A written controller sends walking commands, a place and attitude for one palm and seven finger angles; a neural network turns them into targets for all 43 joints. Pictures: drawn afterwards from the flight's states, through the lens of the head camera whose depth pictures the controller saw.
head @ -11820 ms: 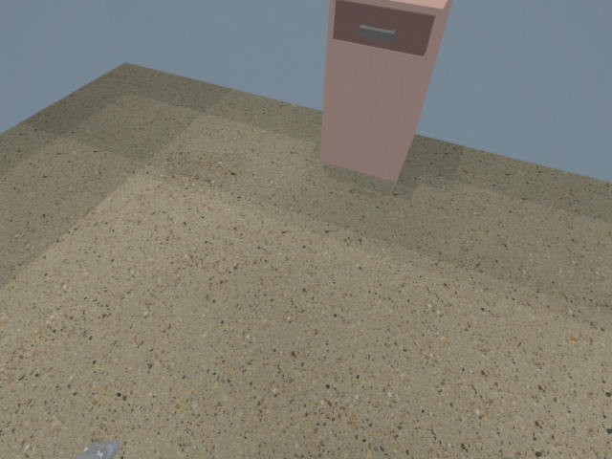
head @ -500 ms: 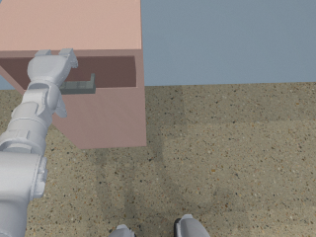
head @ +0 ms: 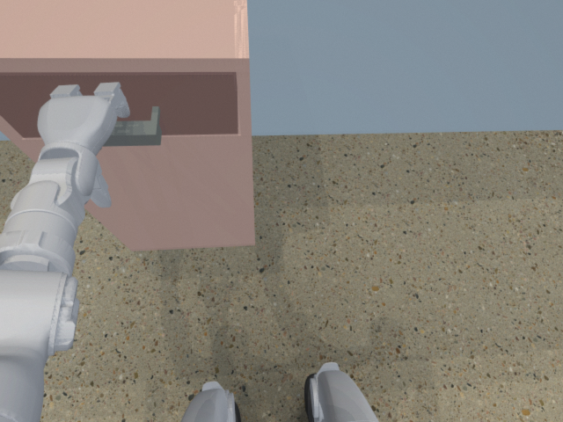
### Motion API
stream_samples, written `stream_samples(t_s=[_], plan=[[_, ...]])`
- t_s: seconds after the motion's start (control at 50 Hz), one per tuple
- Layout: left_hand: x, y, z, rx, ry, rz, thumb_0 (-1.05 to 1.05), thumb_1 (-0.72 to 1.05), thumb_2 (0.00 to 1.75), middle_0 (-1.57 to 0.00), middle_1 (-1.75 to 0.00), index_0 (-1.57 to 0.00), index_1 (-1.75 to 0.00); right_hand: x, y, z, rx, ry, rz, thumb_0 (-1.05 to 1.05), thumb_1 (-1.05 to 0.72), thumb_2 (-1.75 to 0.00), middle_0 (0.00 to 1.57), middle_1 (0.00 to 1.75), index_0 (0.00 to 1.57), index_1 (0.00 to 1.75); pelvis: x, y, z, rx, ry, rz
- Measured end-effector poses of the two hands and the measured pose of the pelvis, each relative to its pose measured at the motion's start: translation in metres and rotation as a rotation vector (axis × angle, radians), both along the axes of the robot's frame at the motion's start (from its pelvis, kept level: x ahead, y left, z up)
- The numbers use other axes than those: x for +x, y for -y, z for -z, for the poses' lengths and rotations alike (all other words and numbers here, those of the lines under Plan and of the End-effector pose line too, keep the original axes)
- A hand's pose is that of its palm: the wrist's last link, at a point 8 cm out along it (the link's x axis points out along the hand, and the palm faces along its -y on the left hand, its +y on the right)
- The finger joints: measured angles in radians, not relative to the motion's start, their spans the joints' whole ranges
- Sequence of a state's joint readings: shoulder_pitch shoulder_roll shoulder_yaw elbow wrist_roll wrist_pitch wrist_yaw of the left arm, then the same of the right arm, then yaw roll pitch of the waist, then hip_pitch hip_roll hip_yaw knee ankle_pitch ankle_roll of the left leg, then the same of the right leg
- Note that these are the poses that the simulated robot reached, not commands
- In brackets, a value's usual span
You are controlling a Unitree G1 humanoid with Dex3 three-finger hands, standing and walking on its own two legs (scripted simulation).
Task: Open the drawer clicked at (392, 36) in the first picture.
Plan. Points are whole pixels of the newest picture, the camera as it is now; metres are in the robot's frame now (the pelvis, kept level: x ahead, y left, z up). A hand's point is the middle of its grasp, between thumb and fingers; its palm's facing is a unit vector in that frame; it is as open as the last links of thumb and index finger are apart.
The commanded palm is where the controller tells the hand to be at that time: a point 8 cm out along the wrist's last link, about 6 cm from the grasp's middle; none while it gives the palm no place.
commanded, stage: lower the fingers behind the handle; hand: left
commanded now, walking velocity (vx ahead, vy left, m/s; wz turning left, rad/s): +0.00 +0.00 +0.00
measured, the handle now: (116, 123) +0.57 +0.22 -0.01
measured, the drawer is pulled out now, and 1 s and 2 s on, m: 0.00 0.00 0.00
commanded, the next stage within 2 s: close the thumb around the handle in 0.92 s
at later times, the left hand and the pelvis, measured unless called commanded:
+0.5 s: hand (110, 155) +0.52 +0.23 -0.02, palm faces -0.06 -0.02 -1.00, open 13.8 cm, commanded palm +0.52 +0.22 +0.02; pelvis -0.01 +0.00 -0.02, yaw +0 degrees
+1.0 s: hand (110, 156) +0.52 +0.23 -0.03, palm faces -0.07 -0.02 -1.00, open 13.8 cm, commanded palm +0.51 +0.22 +0.02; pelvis -0.02 +0.00 -0.03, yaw +0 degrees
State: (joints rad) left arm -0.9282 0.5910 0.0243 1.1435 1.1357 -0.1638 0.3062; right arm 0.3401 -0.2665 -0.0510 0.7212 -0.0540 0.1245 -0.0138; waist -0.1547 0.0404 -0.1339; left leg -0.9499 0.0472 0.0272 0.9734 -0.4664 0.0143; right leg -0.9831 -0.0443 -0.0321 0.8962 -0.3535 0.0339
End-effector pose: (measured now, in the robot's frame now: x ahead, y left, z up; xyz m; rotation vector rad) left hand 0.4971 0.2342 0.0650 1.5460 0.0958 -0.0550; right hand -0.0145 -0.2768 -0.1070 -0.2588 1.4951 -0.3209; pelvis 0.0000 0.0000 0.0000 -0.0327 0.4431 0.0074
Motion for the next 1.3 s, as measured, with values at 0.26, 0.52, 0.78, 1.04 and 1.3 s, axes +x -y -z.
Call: stream_samples(t_s=[0.26, 0.52, 0.78, 1.04, 1.3], plan=[[0.004, 0.005, 0.022, -0.01, 0.003, 0.013, 0.0, -0.49, 0.3, -0.32, -1.2, -0.32, -1.2, -0.015, -0.006, 0.011, 0.007, -0.028, 0.01, 0.0, -0.91, -0.9, 0.2, 0.3, 0.2, 0.3, -0.005, -0.003, 0.013, -0.007, -0.032, 0.007], [0.006, 0.004, 0.033, 0.0, 0.034, 0.002, 0.0, -0.49, 0.3, -0.33, -1.2, -0.33, -1.22, -0.02, -0.008, 0.023, 0.011, -0.047, 0.003, 0.0, -0.91, -0.9, 0.2, 0.3, 0.2, 0.3, -0.011, -0.002, 0.025, -0.012, -0.059, 0.0], [0.005, 0.005, 0.033, 0.008, 0.003, -0.01, 0.0, -0.49, 0.3, -0.32, -1.2, -0.32, -1.21, -0.018, -0.003, 0.027, -0.006, 0.003, -0.008, 0.0, -0.91, -0.9, 0.2, 0.3, 0.2, 0.3, -0.021, 0.0, 0.03, -0.012, -0.058, -0.001], [0.006, 0.003, 0.035, 0.003, 0.026, 0.006, 0.0, -0.49, 0.3, -0.32, -1.2, -0.33, -1.21, -0.032, -0.004, 0.031, -0.004, -0.029, -0.002, 0.0, -0.91, -0.9, 0.2, 0.3, 0.2, 0.3, -0.024, 0.0, 0.035, -0.014, -0.072, 0.0], [0.006, 0.004, 0.033, 0.004, 0.012, -0.006, 0.0, -0.15, 0.45, -0.34, -1.24, -0.34, -1.24, -0.029, -0.008, 0.026, 0.007, -0.031, 0.001, 0.0, -0.91, -0.9, 0.2, 0.3, 0.2, 0.3, -0.019, -0.001, 0.029, -0.015, -0.063, -0.002]])
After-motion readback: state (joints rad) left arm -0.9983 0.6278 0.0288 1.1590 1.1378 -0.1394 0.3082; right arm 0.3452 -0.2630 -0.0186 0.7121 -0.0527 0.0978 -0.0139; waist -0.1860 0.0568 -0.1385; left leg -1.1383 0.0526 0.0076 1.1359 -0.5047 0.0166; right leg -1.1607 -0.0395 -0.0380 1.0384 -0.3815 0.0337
